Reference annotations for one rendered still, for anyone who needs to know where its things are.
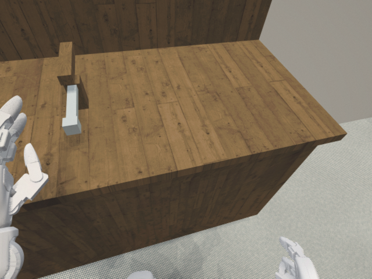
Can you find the robot right hand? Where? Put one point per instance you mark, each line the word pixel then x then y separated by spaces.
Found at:
pixel 301 268

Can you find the robot left forearm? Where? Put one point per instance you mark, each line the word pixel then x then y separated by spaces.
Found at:
pixel 11 253

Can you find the counter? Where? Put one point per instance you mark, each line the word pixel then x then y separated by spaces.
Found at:
pixel 188 122

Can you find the robot left hand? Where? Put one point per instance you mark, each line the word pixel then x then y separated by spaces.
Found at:
pixel 29 185

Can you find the tap lever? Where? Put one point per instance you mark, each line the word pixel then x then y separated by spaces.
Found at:
pixel 71 123

